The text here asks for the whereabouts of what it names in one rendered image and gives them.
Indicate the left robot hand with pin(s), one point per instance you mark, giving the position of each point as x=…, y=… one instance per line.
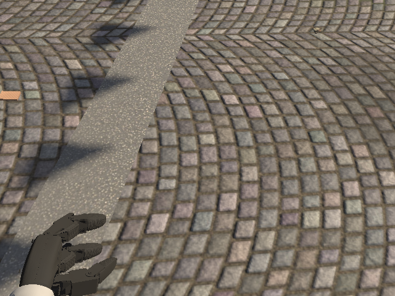
x=47, y=258

